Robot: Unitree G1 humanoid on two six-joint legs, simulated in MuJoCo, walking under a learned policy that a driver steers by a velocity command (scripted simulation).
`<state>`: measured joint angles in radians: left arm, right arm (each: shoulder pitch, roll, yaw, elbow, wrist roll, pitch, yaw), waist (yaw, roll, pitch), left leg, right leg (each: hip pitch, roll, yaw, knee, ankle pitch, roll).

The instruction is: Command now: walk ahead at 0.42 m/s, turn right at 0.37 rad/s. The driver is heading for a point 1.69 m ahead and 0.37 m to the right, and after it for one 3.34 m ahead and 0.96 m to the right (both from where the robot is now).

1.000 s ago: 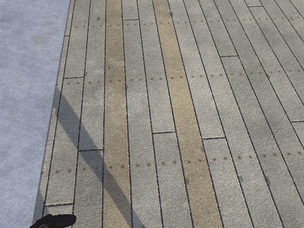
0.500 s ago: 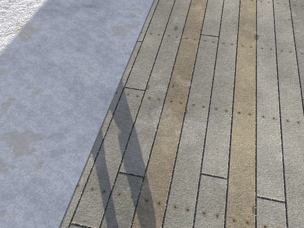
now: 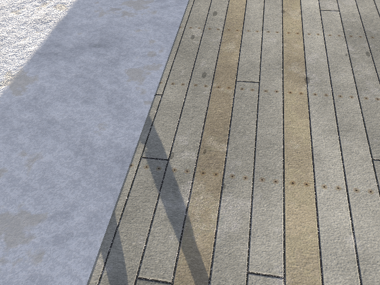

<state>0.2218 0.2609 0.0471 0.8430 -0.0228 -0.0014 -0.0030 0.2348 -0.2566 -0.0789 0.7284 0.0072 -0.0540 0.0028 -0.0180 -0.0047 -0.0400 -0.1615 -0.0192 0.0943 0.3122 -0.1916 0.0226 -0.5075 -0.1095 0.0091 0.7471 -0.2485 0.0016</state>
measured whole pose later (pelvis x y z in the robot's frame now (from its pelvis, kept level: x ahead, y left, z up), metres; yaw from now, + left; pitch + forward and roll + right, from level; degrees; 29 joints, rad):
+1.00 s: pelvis +0.51 -0.19 -0.01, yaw -25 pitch +3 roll +3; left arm 0.05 0.26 0.03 0.66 -0.01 -0.07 -0.03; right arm 0.38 -0.29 -0.08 0.86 0.03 -0.07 0.02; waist -0.11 -0.03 0.01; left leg -0.02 -0.02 0.04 0.28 -0.30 -0.01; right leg -0.58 -0.08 0.04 0.59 -0.07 -0.02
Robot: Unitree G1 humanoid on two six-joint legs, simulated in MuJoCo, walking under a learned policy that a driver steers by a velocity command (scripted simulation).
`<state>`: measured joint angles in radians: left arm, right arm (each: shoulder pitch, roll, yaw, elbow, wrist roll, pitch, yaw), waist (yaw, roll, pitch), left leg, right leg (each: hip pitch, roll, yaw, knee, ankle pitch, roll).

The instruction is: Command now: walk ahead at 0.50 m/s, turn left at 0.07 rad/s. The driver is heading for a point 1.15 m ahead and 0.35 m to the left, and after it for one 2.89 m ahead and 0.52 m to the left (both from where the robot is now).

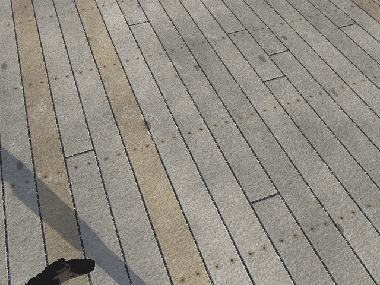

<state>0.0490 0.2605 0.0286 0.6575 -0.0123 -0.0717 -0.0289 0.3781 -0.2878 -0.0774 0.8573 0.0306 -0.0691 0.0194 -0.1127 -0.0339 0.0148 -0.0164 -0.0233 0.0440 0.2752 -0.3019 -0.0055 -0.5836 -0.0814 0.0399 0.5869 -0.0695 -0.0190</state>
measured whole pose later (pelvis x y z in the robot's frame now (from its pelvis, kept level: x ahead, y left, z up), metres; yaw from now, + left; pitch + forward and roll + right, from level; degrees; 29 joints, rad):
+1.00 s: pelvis +0.54 +0.11 +0.00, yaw +32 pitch +2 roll +0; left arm 0.02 0.27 0.04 0.68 0.00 -0.11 -0.03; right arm 0.35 -0.29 -0.07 0.75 0.02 -0.03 -0.02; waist -0.09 -0.04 0.02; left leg -0.07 -0.11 -0.18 0.41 -0.36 0.07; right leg -0.56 -0.02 0.06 0.51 0.04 0.03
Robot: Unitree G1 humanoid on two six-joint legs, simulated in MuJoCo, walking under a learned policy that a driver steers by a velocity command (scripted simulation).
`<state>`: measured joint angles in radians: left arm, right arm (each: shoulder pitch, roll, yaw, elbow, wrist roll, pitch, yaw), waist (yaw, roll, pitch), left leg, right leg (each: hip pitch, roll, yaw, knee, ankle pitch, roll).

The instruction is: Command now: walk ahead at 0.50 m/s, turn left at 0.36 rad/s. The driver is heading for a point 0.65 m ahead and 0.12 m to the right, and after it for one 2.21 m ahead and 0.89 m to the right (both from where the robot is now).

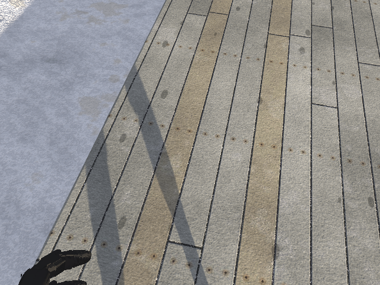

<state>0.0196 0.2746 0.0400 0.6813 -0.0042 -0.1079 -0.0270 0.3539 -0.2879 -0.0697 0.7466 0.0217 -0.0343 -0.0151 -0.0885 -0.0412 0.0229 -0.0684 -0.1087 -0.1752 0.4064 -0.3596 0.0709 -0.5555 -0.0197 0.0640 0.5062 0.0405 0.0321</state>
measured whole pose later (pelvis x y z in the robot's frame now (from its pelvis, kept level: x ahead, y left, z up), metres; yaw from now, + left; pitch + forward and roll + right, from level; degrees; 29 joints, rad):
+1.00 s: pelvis +0.52 +0.02 +0.00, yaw -14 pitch +1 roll +3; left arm 0.12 0.27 0.06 0.74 -0.01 0.00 -0.04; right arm 0.29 -0.24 -0.08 0.85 0.01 -0.07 -0.01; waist -0.08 -0.04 0.04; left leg 0.04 -0.02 0.25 0.27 -0.31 0.00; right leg -0.65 -0.11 0.01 0.72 -0.01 -0.01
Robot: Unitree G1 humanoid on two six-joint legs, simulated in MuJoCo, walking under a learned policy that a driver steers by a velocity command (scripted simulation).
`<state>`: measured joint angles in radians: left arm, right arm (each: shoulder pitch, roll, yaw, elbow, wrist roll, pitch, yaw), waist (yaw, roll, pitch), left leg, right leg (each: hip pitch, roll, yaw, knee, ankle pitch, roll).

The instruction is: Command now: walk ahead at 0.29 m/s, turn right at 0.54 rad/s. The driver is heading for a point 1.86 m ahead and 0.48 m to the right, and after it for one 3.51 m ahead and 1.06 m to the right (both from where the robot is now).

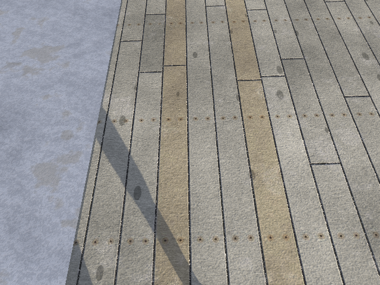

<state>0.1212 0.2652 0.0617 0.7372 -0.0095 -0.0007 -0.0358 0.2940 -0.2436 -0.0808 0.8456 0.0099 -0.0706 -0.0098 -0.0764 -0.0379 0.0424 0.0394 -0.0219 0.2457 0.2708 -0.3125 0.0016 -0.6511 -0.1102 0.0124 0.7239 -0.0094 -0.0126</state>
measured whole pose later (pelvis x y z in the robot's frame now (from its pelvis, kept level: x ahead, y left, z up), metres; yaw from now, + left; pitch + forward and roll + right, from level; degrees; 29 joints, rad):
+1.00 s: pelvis +0.14 -0.03 +0.00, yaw -29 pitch +1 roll -1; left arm 0.19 0.23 0.02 0.63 0.04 0.06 0.00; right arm 0.19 -0.29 -0.05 0.74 0.00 0.01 0.00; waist -0.03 0.06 -0.01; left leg -0.37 0.10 0.01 0.74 -0.48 -0.08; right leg -0.27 0.03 0.02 0.54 -0.29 -0.01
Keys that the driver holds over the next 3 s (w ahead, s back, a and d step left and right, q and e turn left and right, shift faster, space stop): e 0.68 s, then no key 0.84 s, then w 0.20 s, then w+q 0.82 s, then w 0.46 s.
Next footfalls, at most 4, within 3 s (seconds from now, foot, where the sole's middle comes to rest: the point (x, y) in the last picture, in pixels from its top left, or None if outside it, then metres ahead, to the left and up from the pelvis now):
0.08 right None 0.21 -0.12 -0.77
0.54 left None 0.26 0.06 -0.77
0.90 right None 0.12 -0.15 -0.77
2.18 left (225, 261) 0.54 -0.12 -0.77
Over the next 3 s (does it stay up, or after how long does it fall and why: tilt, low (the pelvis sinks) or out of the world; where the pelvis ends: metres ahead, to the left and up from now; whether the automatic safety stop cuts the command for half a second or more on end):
stays up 0.80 -0.24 0.01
